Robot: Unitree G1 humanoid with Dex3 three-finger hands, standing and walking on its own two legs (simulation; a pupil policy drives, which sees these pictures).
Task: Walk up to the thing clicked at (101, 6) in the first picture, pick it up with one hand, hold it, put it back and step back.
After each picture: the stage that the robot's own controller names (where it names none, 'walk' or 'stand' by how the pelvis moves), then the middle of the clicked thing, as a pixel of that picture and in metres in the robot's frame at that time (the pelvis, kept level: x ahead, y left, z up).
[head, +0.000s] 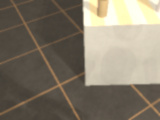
stand; (102, 7) +0.94 -0.09 -0.04
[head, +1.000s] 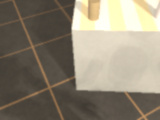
rise first; (93, 9) +0.84 +0.01 -0.01
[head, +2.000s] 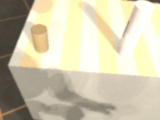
rise first; (40, 39) +0.56 +0.22 -0.01
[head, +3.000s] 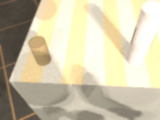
stand; (40, 51) +0.49 +0.22 +0.00
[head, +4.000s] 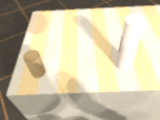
stand; (35, 64) +0.48 +0.24 -0.04
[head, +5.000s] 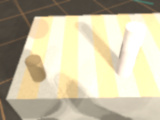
stand; (36, 68) +0.47 +0.24 -0.04
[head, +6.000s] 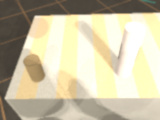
stand; (34, 68) +0.46 +0.25 -0.04
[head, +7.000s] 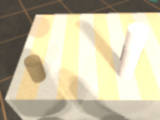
stand; (35, 69) +0.46 +0.24 -0.04
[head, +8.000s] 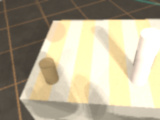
rise first; (49, 71) +0.46 +0.22 -0.04
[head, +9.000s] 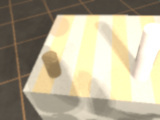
go down; (52, 65) +0.48 +0.22 -0.04
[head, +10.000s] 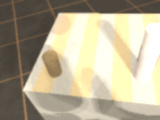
go down; (52, 64) +0.48 +0.22 -0.04
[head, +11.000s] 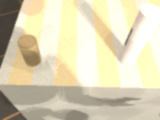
go down; (30, 51) +0.49 +0.20 -0.01
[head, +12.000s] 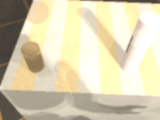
approach; (33, 57) +0.48 +0.20 -0.01
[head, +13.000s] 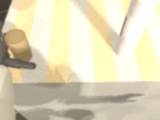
close in; (19, 47) +0.48 +0.22 +0.03
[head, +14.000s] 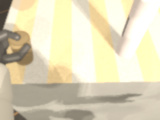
lift; (22, 49) +0.47 +0.21 +0.03
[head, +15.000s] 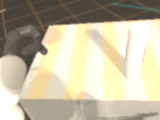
lift; out of the picture +0.20 +0.20 -0.26
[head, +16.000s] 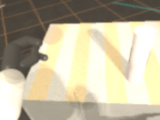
hold; out of the picture +0.30 +0.11 -0.73
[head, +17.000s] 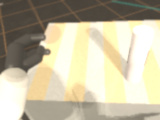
hold; out of the picture +0.30 +0.11 -0.73
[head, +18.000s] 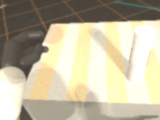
stand; out of the picture +0.31 +0.11 -0.73
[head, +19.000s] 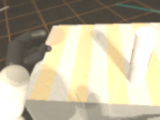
stand; out of the picture +0.31 +0.11 -0.73
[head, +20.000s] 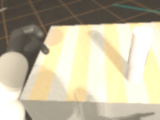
crouch; out of the picture +0.31 +0.11 -0.73
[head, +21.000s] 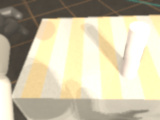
lower; out of the picture +0.31 +0.11 -0.73
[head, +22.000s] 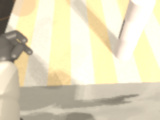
lower; out of the picture +0.31 +0.11 -0.69
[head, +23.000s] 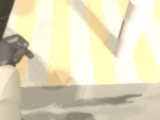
lower; out of the picture +0.31 +0.12 -0.69
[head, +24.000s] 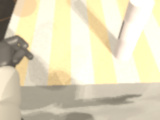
lower; out of the picture +0.31 +0.11 -0.69
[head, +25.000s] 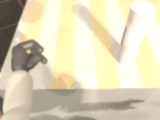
loosen; out of the picture +0.31 +0.12 -0.70
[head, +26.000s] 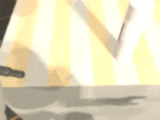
withdraw; out of the picture +0.31 +0.12 -0.70
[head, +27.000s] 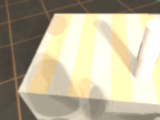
sink last; out of the picture +0.30 +0.11 -0.71
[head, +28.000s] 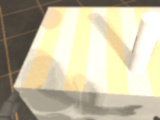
stand; out of the picture +0.31 +0.11 -0.71
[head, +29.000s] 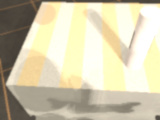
stand; out of the picture +0.31 +0.11 -0.70
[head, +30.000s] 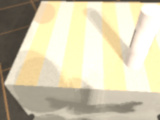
stand; out of the picture +0.31 +0.12 -0.69
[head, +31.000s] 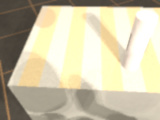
stand; out of the picture +0.32 +0.12 -0.71
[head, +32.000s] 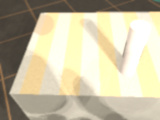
walk; out of the picture +0.31 +0.12 -0.75
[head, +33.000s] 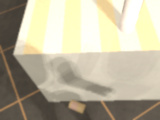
walk; (77, 106) +0.45 +0.11 -0.73
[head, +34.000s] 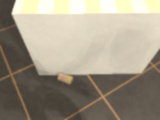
walk; (65, 78) +0.70 +0.17 -0.73
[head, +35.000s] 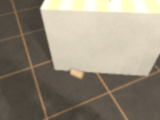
stand; (77, 73) +0.93 +0.12 -0.73
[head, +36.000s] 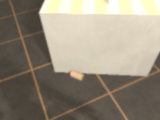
stand; (77, 75) +0.93 +0.12 -0.75
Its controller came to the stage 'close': yes
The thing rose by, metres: 0.07
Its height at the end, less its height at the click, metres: -0.71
